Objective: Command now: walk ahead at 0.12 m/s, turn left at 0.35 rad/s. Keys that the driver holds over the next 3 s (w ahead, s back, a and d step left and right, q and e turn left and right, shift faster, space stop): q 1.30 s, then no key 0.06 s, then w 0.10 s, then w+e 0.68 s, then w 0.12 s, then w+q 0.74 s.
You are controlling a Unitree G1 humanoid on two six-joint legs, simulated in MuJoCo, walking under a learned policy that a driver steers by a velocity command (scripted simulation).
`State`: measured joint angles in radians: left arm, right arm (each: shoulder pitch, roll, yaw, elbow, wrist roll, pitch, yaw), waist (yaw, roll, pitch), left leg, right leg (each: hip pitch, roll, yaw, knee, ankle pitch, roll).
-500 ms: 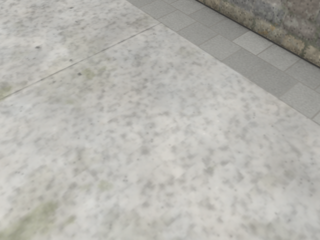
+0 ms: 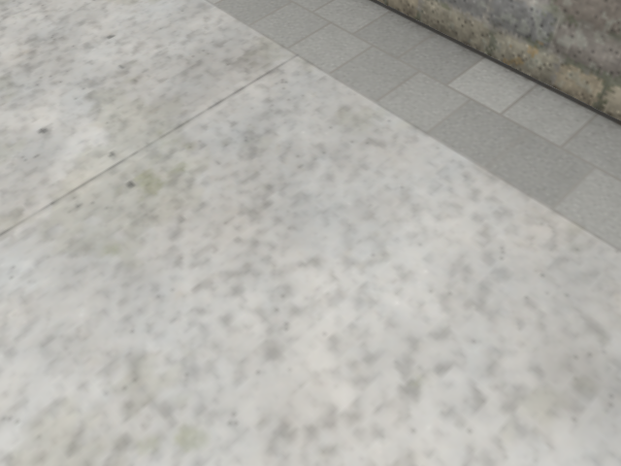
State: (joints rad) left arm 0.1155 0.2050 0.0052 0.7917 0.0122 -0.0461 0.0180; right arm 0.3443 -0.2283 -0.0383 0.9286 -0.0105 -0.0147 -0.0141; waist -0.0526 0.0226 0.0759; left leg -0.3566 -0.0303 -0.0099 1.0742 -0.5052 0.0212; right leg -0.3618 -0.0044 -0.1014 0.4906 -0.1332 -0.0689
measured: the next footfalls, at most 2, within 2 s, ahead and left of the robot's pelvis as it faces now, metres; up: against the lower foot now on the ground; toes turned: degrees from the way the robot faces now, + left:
left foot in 0.34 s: +0.03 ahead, +0.12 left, +0.00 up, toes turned +14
right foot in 0.82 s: +0.08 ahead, -0.07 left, +0.00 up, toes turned +31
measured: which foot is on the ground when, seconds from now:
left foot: up 0.00-0.32, down 0.34-0.82, up 0.84-1.00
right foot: down 0.00-0.32, up 0.34-0.80, down 0.82-1.00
